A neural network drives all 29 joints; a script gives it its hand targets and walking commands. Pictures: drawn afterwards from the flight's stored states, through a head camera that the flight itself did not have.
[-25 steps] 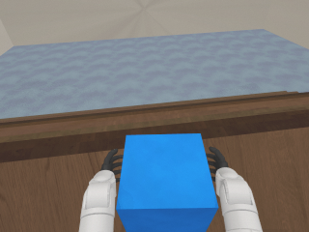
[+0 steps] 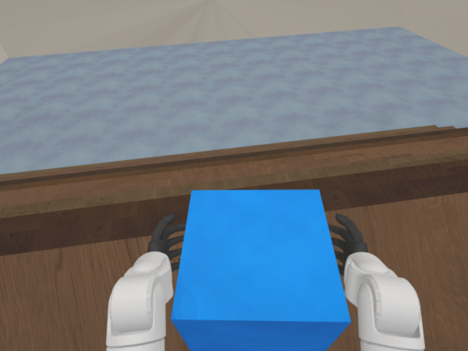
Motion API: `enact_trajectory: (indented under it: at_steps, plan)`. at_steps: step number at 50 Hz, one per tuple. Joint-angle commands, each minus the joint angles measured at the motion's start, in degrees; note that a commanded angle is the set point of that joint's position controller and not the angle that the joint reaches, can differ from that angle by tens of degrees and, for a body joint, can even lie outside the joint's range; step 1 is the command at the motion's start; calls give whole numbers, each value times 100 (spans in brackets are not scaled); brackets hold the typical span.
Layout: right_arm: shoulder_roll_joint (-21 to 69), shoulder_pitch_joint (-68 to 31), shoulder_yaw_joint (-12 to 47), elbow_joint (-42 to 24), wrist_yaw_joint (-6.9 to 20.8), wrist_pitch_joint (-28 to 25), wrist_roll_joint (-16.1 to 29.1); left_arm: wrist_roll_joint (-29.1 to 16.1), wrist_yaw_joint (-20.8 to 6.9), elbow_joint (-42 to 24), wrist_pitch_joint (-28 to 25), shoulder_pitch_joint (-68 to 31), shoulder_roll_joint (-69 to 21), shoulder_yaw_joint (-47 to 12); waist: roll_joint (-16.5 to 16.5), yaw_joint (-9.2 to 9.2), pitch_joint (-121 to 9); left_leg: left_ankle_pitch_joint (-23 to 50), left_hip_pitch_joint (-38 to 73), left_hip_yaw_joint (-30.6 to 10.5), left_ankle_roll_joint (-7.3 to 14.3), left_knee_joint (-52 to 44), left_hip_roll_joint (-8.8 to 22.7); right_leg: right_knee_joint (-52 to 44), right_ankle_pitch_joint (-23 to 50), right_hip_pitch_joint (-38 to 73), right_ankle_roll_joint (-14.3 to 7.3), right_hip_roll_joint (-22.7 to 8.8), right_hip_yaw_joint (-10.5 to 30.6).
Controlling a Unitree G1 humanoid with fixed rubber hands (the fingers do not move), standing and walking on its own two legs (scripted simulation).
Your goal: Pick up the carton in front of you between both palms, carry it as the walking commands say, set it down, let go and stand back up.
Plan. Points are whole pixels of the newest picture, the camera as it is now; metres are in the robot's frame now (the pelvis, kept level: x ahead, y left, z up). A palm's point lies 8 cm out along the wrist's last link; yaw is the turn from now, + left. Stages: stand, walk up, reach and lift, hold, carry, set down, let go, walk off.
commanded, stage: carry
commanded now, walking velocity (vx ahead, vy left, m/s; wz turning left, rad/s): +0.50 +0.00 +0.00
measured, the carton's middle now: (255, 280) +0.27 -0.01 +0.02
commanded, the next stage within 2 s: none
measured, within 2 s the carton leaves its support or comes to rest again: neither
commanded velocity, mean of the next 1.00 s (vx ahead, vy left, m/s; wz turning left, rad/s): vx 0.50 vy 0.00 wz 0.00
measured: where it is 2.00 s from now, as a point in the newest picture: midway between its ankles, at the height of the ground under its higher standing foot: (232, 219)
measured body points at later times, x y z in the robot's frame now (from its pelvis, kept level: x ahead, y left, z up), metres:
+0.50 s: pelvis +0.28 +0.05 +0.02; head +0.30 +0.06 +0.47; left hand +0.58 +0.18 +0.08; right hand +0.55 -0.12 +0.09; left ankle +0.25 +0.12 -0.73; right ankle +0.28 -0.08 -0.66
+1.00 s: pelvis +0.59 +0.00 +0.00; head +0.63 -0.01 +0.45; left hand +0.92 +0.16 +0.10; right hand +0.94 -0.14 +0.09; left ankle +0.63 +0.15 -0.65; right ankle +0.58 -0.05 -0.73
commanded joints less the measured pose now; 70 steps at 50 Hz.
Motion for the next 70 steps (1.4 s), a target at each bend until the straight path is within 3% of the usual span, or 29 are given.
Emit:
enact_trajectory:
  at_steps: [1,3,6,10,13,14,15,16,19,23,32,35,36,37,38,39,42,44,47,52,57,59,60,61,62,63,64,66,70]
  plan:
    - [4971,-3007,4389,-631,1608,305,2467,-1948,-1203,-579,286,-2082,-5122,-3811,-1171,264,-734,-710,-3387,63,132,1693,59,-1349,653,3272,-1271,-2554,3596]
    - [5017,-3117,4379,-650,1636,358,2590,-2093,-1178,-912,381,-2459,-5120,-3860,-628,267,-754,-366,-3257,58,109,1287,219,-1494,831,3064,-957,-2238,2763]
    - [4987,-2976,4270,-667,1535,406,2536,-2360,-1214,-1080,509,-2650,-5010,-3981,-870,239,-772,553,-2476,477,10,228,-31,-1510,1117,2631,-636,-1652,1567]
    - [4852,-2743,4081,-605,1391,522,2282,-2501,-1300,-979,645,-2564,-4819,-3993,-1173,213,-588,1634,-1175,905,51,-916,-259,-1322,1233,1774,-359,-1420,753]
    - [4792,-2648,3942,-449,1374,587,2156,-2515,-1335,-974,739,-2653,-4682,-3976,-666,56,-1022,1628,1376,1385,187,-1287,-495,379,1756,562,-11,-974,-87]
    - [4739,-2619,3883,-373,1373,602,2100,-2515,-1350,-989,781,-2774,-4578,-3947,8,-87,-1259,697,2276,33,372,-1696,389,1736,941,-347,237,-692,-217]
    - [4700,-2626,3807,-193,1367,580,2026,-2589,-1371,-1105,856,-3000,-4589,-4016,1440,-107,-1398,191,2949,-2787,1142,-2585,1885,3366,-830,-1731,461,-3,-123]
    - [4814,-2706,3831,-244,1360,587,2071,-2603,-1397,-968,863,-3062,-4690,-4012,1198,-68,-1249,720,2936,-3282,1418,-2783,2172,4147,-1561,-2353,290,-162,650]
    - [5346,-3108,4052,-557,1413,507,2243,-2557,-1430,-905,734,-3042,-5097,-4000,36,-36,-1159,2238,2280,-1904,1101,-2600,1790,4104,-758,-2446,24,-743,1002]
    - [5492,-3131,4279,-857,1538,402,2487,-2250,-1292,-908,500,-2580,-5398,-4012,300,-14,-1182,2791,2130,-685,801,-2777,1359,2821,-202,-2065,110,-562,637]
    - [4961,-2652,4256,-736,1659,446,2432,-2037,-1200,-995,525,-2266,-5122,-4031,697,-55,-277,4340,2161,487,712,-2446,859,463,1059,-1663,-21,-140,-212]
    - [4787,-2988,4281,-856,1598,460,2410,-2209,-1251,-1046,558,-2555,-4957,-4049,736,97,-560,5325,1868,941,501,-1218,767,216,1003,-275,-193,213,-527]
    - [4700,-3090,4286,-881,1570,475,2403,-2251,-1261,-1015,565,-2648,-4868,-4022,499,200,-864,5090,1424,1172,324,-284,539,11,763,811,-189,395,-661]
    - [4572,-3325,4286,-890,1544,487,2397,-2276,-1273,-986,581,-2697,-4776,-3982,45,476,-1298,3645,481,1045,219,979,386,15,176,2068,-222,-295,239]
    - [4599,-3493,4347,-897,1513,544,2415,-2270,-1282,-796,574,-2862,-4543,-3899,-1453,439,-1724,1393,-1243,745,-35,2807,-382,-666,-767,3199,-1048,-2078,3461]
    - [4561,-3586,4321,-762,1483,541,2404,-2377,-1291,-671,572,-2900,-4580,-3911,-1815,492,-1593,-287,-2317,45,56,3792,-690,-1285,-339,3383,-1389,-2300,4402]
    - [4807,-4068,4226,-406,1385,384,2350,-2643,-1313,-687,456,-3792,-4841,-4137,-489,388,-1404,362,-2545,-381,338,3908,36,-778,1165,2456,-1012,-1898,2719]
    - [4807,-4378,4194,-136,1288,265,2270,-2800,-1330,-554,352,-4395,-4850,-4221,-557,319,-1452,712,-2210,-282,307,3400,87,-896,961,1917,-811,-1695,2089]
    - [4662,-4795,4094,314,1143,156,2186,-2925,-1330,-168,260,-4932,-4709,-4110,-754,265,-1346,927,-2430,-100,271,2868,65,-909,959,1692,-955,-1560,1594]
    - [4502,-5716,3822,901,1018,167,2339,-2926,-1207,638,280,-5575,-4523,-3644,-844,423,-1014,1563,-3044,219,318,1518,-9,-526,1857,2011,-1072,-1363,1189]
    - [4697,-6476,3432,1532,1055,300,2517,-2820,-1096,1301,385,-6163,-4689,-3195,-1053,468,-741,2144,-2108,734,559,-282,-425,-211,3224,1951,-755,-1126,736]
    - [4857,-6735,3286,1691,1097,357,2577,-2796,-1074,1466,416,-6371,-4876,-3094,-1215,220,-1055,1990,-1101,854,715,-374,-709,539,4554,1875,-511,-1099,367]
    - [4954,-6714,3206,1840,1122,373,2590,-2785,-1069,1518,438,-6470,-4971,-3070,-979,-84,-1427,2167,-190,950,729,-848,-898,1471,4652,1826,-311,-937,74]
    - [5063,-6687,3129,1926,1160,371,2599,-2773,-1063,1536,451,-6631,-5052,-3062,-559,-471,-1757,2425,967,417,649,-1065,-512,2621,3566,1125,-162,-750,93]
    - [5071,-6703,3027,1987,1198,390,2646,-2729,-1060,1583,466,-6664,-5171,-3024,480,-387,-1905,3475,1724,-1215,588,-781,575,3591,416,147,-105,-275,290]
    - [5026,-6800,2979,2093,1235,365,2691,-2689,-1033,1716,492,-6562,-5364,-2970,1986,-257,-2550,3479,3078,-3599,1534,-1386,1576,4993,-1793,-1549,60,602,859]
    - [5395,-6913,3012,2056,1297,368,2794,-2587,-978,1606,483,-6729,-5331,-2881,1533,-280,-2538,3336,3241,-3400,1695,-1374,1515,5437,-1773,-2027,-108,336,1405]
    - [5849,-7397,3203,1565,1405,319,3019,-2526,-884,1314,438,-6919,-5600,-2891,373,-285,-2121,4448,2676,-2354,1460,-1048,1183,5064,-1337,-2254,-142,68,1458]
    - [6126,-7694,3509,818,1402,247,3267,-2358,-746,820,341,-6577,-5725,-2983,181,-163,-2290,4697,2503,-1675,1245,-1027,1019,3797,-960,-2028,-7,-131,1376]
